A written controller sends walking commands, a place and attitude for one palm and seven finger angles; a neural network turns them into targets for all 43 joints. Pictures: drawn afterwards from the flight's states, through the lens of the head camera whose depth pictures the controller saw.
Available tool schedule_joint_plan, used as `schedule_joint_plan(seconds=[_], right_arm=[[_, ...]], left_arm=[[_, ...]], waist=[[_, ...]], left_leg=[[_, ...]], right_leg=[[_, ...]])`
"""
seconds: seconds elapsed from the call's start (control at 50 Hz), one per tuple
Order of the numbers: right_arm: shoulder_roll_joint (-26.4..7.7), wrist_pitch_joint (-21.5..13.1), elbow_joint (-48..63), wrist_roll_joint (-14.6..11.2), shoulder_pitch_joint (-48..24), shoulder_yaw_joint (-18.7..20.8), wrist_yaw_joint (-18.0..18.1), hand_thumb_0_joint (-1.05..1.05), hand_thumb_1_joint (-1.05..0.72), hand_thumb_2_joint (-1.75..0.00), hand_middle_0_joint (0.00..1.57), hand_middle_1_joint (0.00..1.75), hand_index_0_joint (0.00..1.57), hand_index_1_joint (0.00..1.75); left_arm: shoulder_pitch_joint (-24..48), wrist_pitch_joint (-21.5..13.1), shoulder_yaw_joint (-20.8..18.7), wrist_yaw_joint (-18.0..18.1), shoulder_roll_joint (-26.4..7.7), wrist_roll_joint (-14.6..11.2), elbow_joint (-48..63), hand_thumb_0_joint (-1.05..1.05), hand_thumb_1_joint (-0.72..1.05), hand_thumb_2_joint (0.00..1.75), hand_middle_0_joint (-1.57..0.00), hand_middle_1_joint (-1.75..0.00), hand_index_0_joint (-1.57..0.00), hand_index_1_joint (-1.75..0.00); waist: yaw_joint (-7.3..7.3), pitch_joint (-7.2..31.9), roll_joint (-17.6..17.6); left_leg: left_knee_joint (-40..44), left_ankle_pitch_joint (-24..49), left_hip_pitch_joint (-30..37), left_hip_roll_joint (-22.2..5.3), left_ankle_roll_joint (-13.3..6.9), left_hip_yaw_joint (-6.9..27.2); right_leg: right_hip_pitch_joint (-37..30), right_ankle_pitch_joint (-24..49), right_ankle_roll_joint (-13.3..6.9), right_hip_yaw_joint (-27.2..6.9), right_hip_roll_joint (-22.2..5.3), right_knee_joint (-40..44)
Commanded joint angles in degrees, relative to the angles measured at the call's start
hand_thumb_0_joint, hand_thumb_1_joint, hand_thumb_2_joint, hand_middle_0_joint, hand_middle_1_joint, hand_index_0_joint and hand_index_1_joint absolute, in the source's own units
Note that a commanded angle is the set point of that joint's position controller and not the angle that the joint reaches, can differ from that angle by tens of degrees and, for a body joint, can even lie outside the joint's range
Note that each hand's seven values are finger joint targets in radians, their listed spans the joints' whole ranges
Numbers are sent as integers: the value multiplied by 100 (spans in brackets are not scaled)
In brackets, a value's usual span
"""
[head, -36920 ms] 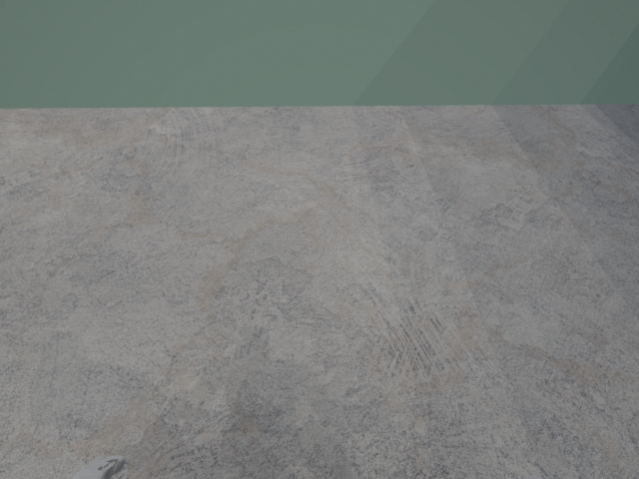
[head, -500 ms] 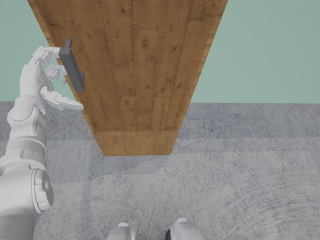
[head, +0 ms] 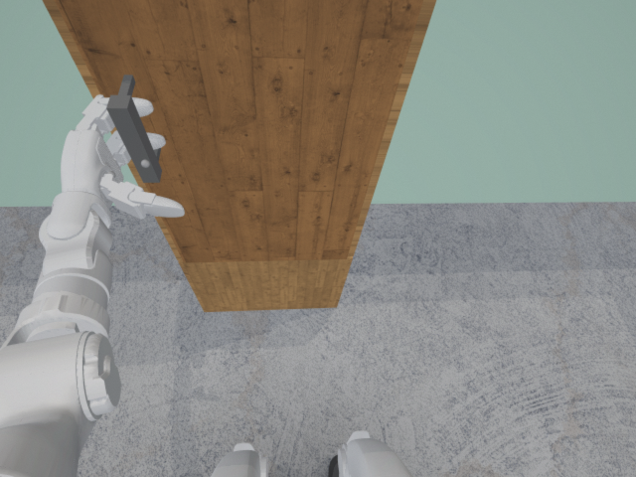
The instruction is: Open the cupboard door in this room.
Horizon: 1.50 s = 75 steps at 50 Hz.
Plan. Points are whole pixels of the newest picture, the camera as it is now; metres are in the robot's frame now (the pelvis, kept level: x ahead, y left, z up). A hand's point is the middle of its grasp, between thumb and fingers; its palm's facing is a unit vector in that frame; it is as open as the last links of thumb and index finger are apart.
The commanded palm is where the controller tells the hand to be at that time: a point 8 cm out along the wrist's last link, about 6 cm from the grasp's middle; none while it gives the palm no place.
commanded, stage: slide the fingers in behind the handle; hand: left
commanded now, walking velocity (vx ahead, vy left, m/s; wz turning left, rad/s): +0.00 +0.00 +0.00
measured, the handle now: (140, 131) +0.53 +0.21 +0.08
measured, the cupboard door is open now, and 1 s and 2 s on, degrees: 0 0 37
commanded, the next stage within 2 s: close the thumb around the handle in 0.32 s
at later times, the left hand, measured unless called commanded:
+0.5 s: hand (145, 158) +0.49 +0.20 +0.08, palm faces +0.01 -1.00 +0.00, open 13.7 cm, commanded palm +0.47 +0.24 +0.08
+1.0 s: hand (154, 159) +0.49 +0.19 +0.08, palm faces +0.00 -1.00 -0.01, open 6.1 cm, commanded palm +0.46 +0.23 +0.08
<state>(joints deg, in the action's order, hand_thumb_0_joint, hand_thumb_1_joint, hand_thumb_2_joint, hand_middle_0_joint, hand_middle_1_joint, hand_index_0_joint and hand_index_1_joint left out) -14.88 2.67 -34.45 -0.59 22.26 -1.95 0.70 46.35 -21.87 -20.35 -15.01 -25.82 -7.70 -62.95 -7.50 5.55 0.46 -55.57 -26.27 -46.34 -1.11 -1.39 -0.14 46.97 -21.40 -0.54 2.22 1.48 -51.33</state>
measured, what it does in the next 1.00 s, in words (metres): stands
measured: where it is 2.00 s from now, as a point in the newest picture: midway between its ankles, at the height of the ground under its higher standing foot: outside the picture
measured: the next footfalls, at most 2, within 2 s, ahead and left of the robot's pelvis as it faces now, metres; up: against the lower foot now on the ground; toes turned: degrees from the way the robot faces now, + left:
none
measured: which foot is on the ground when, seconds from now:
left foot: down 0.00-1.00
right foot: down 0.00-1.00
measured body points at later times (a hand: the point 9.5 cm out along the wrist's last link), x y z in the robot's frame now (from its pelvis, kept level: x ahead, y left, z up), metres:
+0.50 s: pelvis +0.00 +0.00 +0.00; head +0.11 +0.03 +0.43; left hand +0.48 +0.25 +0.09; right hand +0.03 -0.26 -0.11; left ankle +0.00 +0.10 -0.68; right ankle +0.03 -0.12 -0.68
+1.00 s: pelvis +0.01 +0.00 +0.00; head +0.11 +0.02 +0.44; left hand +0.48 +0.24 +0.08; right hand +0.03 -0.26 -0.11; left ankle +0.00 +0.10 -0.68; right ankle +0.03 -0.12 -0.68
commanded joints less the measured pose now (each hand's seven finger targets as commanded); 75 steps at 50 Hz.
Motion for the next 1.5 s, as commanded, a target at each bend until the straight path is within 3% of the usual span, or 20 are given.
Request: schedule_joint_plan(seconds=[0.0, 0.1, 0.18, 0.24, 0.36, 0.4, 0.56, 0.6, 0.62, 0.72, 0.76, 0.8, 0.84, 0.9, 1.12, 1.14, 1.18, 1.22, 1.3, 1.48], right_arm=[[-1016, -116, 398, -8, 683, 351, 94, 0, -90, -90, 20, 30, 20, 30], [-1015, -145, 345, -10, 680, 342, 102, 0, -90, -90, 20, 30, 20, 30], [-1032, -149, 340, 4, 711, 359, 102, 0, -90, -90, 20, 30, 20, 30], [-1030, -144, 315, 14, 729, 370, 83, 0, -90, -90, 20, 30, 20, 30], [-1043, -120, 309, 40, 811, 371, 69, 0, -90, -90, 20, 30, 20, 30], [-1026, -109, 327, 32, 789, 375, 59, 0, -90, -90, 20, 30, 20, 30], [-1027, -80, 341, 37, 806, 347, 65, 0, -90, -90, 20, 30, 20, 30], [-1021, -77, 339, 23, 772, 339, 75, 0, -90, -90, 20, 30, 20, 30], [-1010, -92, 355, 31, 761, 352, 59, 0, -90, -90, 20, 30, 20, 30], [-1022, -91, 343, 37, 766, 367, 37, 0, -90, -90, 20, 30, 20, 30], [-1055, -96, 340, 53, 814, 366, 58, 0, -90, -90, 20, 30, 20, 30], [-996, -96, 344, 46, 769, 371, 42, 0, -90, -90, 20, 30, 20, 30], [-1019, -89, 308, 53, 796, 384, 27, 0, -90, -90, 20, 30, 20, 30], [-994, -79, 315, 45, 772, 397, 18, 0, -90, -90, 20, 30, 20, 30], [-976, -41, 410, 26, 706, 352, 47, 0, -90, -90, 20, 30, 20, 30], [-971, -49, 409, 25, 692, 355, 52, 0, -90, -90, 20, 30, 20, 30], [-983, -52, 442, 29, 710, 371, 67, 0, -90, -90, 20, 30, 20, 30], [-923, -80, 425, 22, 660, 359, 54, 0, -90, -90, 20, 30, 20, 30], [-958, -79, 492, 15, 656, 392, 32, 0, -90, -90, 20, 30, 20, 30], [-830, -92, 925, -113, 290, 432, -52, 0, -90, -90, 20, 30, 20, 30]], left_arm=[[2503, -380, -308, 30, -1594, -51, 1149, 0, -50, 30, -30, -120, -30, -120], [2762, -420, -66, -41, -1370, -70, 1133, 0, -50, 30, -30, -120, -30, -120], [2766, -420, -128, -27, -1438, -61, 1238, 0, -50, 30, -30, -120, -30, -120], [2756, -363, 18, 5, -1201, -75, 1167, 0, -50, 30, -30, -120, -30, -120], [2760, -321, -53, 103, -1238, -38, 1074, 0, -50, 30, -30, -120, -30, -120], [2774, -327, 41, 92, -1155, 4, 1126, 0, -50, 30, -30, -120, -30, -120], [2665, -295, -106, 63, -1319, -20, 975, 0, -5, 49, -33, -125, -33, -125], [2857, -282, 45, 53, -1231, 9, 1013, 0, 6, 54, -34, -126, -34, -126], [2826, -298, 65, 46, -1143, -9, 1071, 0, 12, 56, -34, -127, -34, -127], [2756, -315, 110, 84, -1048, -38, 1112, 0, 40, 68, -36, -130, -36, -130], [2821, -354, -148, 137, -1347, -45, 1176, 0, 51, 73, -37, -131, -37, -131], [2844, -403, 93, 147, -1071, 7, 1312, 0, 62, 78, -38, -132, -38, -132], [2773, -405, 37, 187, -1119, 3, 1300, 0, 73, 83, -39, -133, -39, -133], [2690, -455, 50, 204, -1076, -7, 1470, 0, 90, 90, -40, -135, -40, -135], [2382, -407, -191, 251, -1351, 24, 1236, 0, 90, 90, -40, -135, -40, -135], [2512, -418, -127, 234, -1310, 26, 1291, 0, 90, 90, -40, -135, -40, -135], [2343, -465, -369, 218, -1558, 19, 1385, 0, 90, 90, -40, -135, -40, -135], [2626, -459, 29, 171, -1075, -40, 1485, 0, 90, 90, -40, -135, -40, -135], [1954, -460, -122, 161, -1138, -94, 1565, 0, 90, 90, -40, -135, -40, -135], [-345, -216, 120, 136, -528, -420, 3022, 0, 90, 90, -40, -135, -40, -135]], waist=[[-24, 2342, 357], [-149, 2333, 497], [-95, 2601, 728], [-132, 2455, 633], [-151, 2399, 441], [-131, 2508, 567], [-98, 2378, 517], [-191, 2304, 488], [-133, 2349, 729], [-152, 2451, 613], [-91, 2516, 483], [-98, 2654, 794], [-108, 2624, 620], [-58, 2777, 764], [-5, 2378, 349], [-50, 2378, 468], [80, 2668, 476], [-85, 2577, 528], [118, 2702, 455], [492, 2550, 273]], left_leg=[[667, 1620, 1032, 81, -27, 111], [653, 1613, 1230, 49, -6, 186], [632, 1939, 1532, 32, 31, 237], [630, 1945, 1538, 26, 39, 247], [596, 2064, 1469, 25, 23, 265], [595, 2076, 1539, 29, 41, 262], [597, 2039, 1359, 49, 22, 244], [622, 1880, 1350, 30, 20, 254], [627, 1896, 1470, 42, 41, 254], [588, 2049, 1581, 18, 54, 278], [600, 2087, 1510, 27, 42, 312], [585, 2332, 1773, 19, 87, 313], [576, 2359, 1771, 1, 83, 321], [562, 2588, 1919, 7, 95, 302], [657, 2052, 1243, 67, 12, 143], [666, 2005, 1271, 69, 13, 135], [631, 2226, 1335, 79, 11, 120], [622, 2188, 1412, 69, 15, 117], [664, 2309, 1474, 67, 29, 110], [918, 2766, 1511, 71, 5, -61]], right_leg=[[-1432, 1523, -54, -182, 90, 494], [-1131, 1362, -61, -134, 104, 478], [-1047, 1490, -82, -86, 107, 410], [-941, 1447, -73, -54, 119, 433], [-925, 1515, -75, -27, 128, 398], [-902, 1516, -73, -34, 120, 385], [-1026, 1551, -94, -44, 125, 399], [-922, 1439, -71, -45, 119, 415], [-859, 1391, -90, -42, 120, 424], [-800, 1441, -81, -13, 131, 401], [-967, 1497, -102, -7, 139, 364], [-843, 1590, -100, 4, 128, 336], [-867, 1611, -90, 14, 141, 355], [-942, 1774, -95, 3, 145, 348], [-1394, 1815, -68, -99, 119, 428], [-1369, 1788, -65, -110, 113, 436], [-1579, 2012, -77, -143, 111, 390], [-1430, 1992, -52, -119, 114, 417], [-1559, 2033, -78, -99, 121, 404], [-2281, 2641, -88, -84, 109, 531]])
